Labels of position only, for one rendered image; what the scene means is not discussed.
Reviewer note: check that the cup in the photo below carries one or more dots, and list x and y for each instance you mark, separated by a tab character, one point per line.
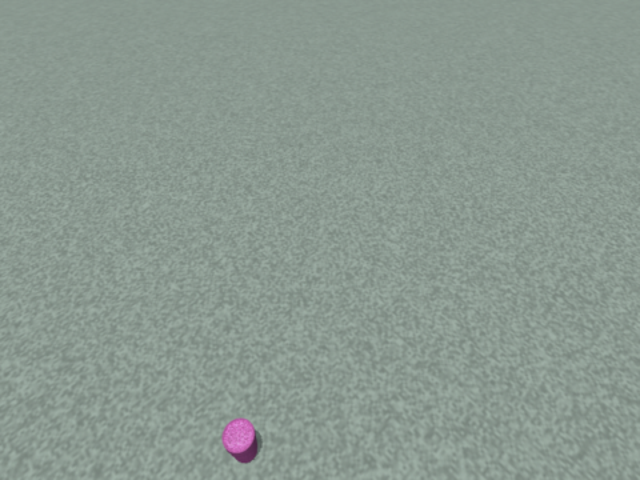
239	439

